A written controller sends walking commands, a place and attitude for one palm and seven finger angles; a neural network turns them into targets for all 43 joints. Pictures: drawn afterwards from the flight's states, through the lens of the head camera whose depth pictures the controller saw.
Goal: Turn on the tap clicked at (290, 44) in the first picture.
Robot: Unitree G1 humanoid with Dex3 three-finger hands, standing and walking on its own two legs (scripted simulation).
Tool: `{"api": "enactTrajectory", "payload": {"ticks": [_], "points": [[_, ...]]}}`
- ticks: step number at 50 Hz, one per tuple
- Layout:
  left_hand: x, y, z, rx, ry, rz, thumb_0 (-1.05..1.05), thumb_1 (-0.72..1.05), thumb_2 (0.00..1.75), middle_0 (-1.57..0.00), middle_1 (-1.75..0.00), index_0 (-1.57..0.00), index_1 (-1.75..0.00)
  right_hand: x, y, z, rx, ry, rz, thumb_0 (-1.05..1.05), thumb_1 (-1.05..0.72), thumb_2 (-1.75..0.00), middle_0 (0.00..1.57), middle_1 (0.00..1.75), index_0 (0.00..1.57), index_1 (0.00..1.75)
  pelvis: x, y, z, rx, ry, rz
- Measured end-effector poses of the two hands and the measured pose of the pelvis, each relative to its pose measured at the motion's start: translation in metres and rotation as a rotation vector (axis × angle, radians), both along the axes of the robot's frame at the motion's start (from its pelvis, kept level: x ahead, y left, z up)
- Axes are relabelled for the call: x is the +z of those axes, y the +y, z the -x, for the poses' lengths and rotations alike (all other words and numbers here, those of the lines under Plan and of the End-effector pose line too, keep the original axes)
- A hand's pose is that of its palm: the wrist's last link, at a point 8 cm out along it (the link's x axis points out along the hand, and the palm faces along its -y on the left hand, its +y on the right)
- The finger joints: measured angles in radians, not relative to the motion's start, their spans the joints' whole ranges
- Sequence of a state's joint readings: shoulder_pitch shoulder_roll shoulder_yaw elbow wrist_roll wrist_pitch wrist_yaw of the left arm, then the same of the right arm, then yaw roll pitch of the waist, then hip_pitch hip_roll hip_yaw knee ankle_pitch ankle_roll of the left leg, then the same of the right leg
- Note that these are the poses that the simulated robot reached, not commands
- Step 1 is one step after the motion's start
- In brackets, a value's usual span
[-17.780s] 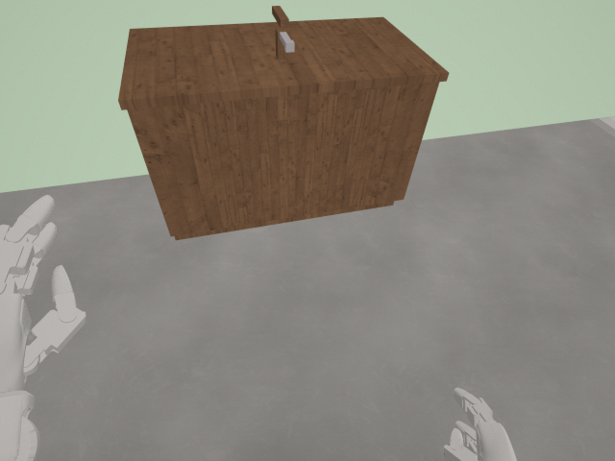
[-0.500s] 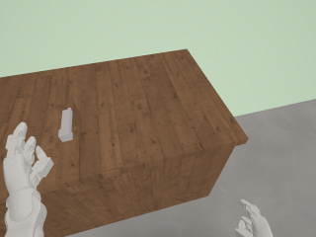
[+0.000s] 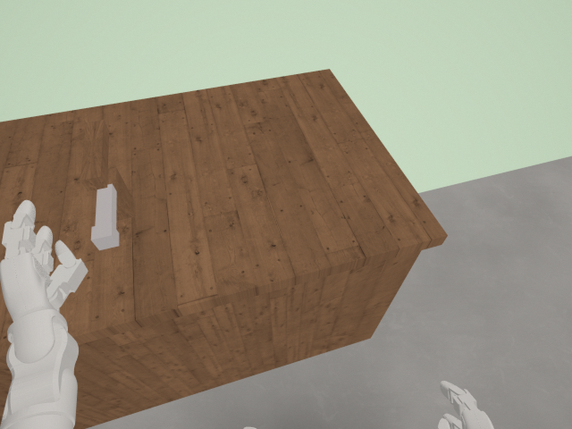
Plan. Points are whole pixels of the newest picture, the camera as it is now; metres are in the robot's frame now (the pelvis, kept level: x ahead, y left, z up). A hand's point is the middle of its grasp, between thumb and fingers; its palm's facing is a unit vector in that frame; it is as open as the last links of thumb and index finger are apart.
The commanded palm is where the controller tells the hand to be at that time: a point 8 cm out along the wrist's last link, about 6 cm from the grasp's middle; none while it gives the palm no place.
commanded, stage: reach beside the lever's end, fingers flat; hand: left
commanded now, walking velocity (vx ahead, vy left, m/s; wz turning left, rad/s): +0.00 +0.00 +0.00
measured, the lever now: (105, 236) +0.36 +0.29 +0.05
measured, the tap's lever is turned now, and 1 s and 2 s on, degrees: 0 0 10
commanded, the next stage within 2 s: push the lever round in 0.96 s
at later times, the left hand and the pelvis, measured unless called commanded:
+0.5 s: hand (80, 258) +0.32 +0.32 +0.05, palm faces +0.54 -0.84 -0.11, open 7.8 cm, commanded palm +0.27 +0.35 +0.05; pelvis +0.00 +0.01 -0.01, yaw -1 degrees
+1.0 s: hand (79, 257) +0.32 +0.32 +0.05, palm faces +0.55 -0.83 -0.10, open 7.8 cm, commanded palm +0.27 +0.35 +0.05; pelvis +0.00 +0.01 -0.01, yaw +0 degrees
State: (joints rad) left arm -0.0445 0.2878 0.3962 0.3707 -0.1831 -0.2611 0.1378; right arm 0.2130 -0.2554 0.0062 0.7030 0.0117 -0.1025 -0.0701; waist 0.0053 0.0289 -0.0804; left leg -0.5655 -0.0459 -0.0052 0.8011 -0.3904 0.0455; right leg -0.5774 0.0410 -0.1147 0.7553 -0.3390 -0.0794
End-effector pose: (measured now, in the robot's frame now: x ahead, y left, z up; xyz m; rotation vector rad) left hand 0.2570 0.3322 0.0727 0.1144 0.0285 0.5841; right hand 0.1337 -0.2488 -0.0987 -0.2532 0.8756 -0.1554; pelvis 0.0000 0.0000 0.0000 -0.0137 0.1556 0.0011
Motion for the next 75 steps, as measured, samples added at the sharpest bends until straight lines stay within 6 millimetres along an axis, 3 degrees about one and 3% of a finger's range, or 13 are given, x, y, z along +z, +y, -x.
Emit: {"api": "enactTrajectory", "payload": {"ticks": [7,13,18,26,33,46,57,67,75], "points": [[-0.011,0.009,-0.003,0.02,-0.004,0.002,0.02,0.9,0.9,-0.16,-0.16,-0.16,-0.16,-0.007,-0.003,0.011,-0.007,0.041,0.016,0.01,-0.91,-0.9,0.21,0.3,0.2,0.3,-0.005,0.0,0.003,0.003,0.02,0.004],[-0.018,0.019,-0.021,0.026,-0.017,0.006,0.02,0.9,0.9,-0.16,-0.15,-0.15,-0.16,-0.013,-0.004,0.018,-0.006,0.074,0.034,0.01,-0.91,-0.9,0.21,0.3,0.2,0.3,-0.012,0.0,0.007,0.007,0.046,0.01],[-0.015,0.015,-0.034,-0.025,-0.018,-0.004,0.02,0.9,0.9,-0.16,-0.15,-0.15,-0.15,-0.014,-0.003,0.023,-0.023,0.085,0.025,0.01,-0.91,-0.9,0.21,0.3,0.2,0.3,-0.012,0.004,0.005,-0.003,0.059,0.015],[-0.019,0.019,-0.017,-0.001,0.01,0.019,0.02,0.9,0.9,-0.16,-0.15,-0.15,-0.15,-0.01,0.001,0.026,-0.042,0.086,0.001,0.01,-0.91,-0.9,0.21,0.3,0.2,0.3,-0.008,0.008,-0.004,-0.016,0.053,0.012],[-0.021,0.023,0.006,0.029,-0.037,-0.003,0.02,0.9,0.9,-0.16,-0.15,-0.15,-0.15,-0.01,0.005,0.017,-0.006,0.071,0.014,0.01,-0.91,-0.9,0.21,0.3,0.2,0.3,-0.011,0.01,0.0,0.0,0.046,0.019],[-0.016,0.011,-0.022,-0.036,-0.028,0.015,0.02,0.9,0.9,-0.16,-0.15,-0.15,-0.15,-0.005,0.015,-0.001,0.011,0.003,0.008,0.01,-0.91,-0.9,0.21,0.3,0.2,0.3,-0.011,0.01,0.006,0.002,0.049,0.018],[-0.026,0.025,-0.012,0.027,0.002,0.015,0.02,0.9,0.9,-0.16,-0.15,-0.15,-0.15,-0.012,0.007,0.015,0.003,0.078,0.015,0.01,-0.91,-0.9,0.21,0.3,0.2,0.3,-0.012,0.008,0.001,0.001,0.058,0.019],[-0.025,0.0,-0.036,-0.056,-0.031,0.009,0.02,0.9,0.9,-0.15,-0.15,-0.15,-0.15,-0.017,0.001,0.021,-0.025,0.105,0.027,0.01,-0.91,-0.9,0.21,0.3,0.2,0.3,-0.014,0.008,-0.001,0.0,0.07,0.02],[-0.022,-0.003,-0.028,0.0,-0.007,0.018,0.02,0.89,0.9,-0.16,-0.15,-0.15,-0.15,-0.011,0.004,0.016,-0.032,0.075,-0.011,0.01,-0.91,-0.9,0.21,0.3,0.2,0.3,-0.009,0.005,-0.007,-0.012,0.061,0.011]]}}
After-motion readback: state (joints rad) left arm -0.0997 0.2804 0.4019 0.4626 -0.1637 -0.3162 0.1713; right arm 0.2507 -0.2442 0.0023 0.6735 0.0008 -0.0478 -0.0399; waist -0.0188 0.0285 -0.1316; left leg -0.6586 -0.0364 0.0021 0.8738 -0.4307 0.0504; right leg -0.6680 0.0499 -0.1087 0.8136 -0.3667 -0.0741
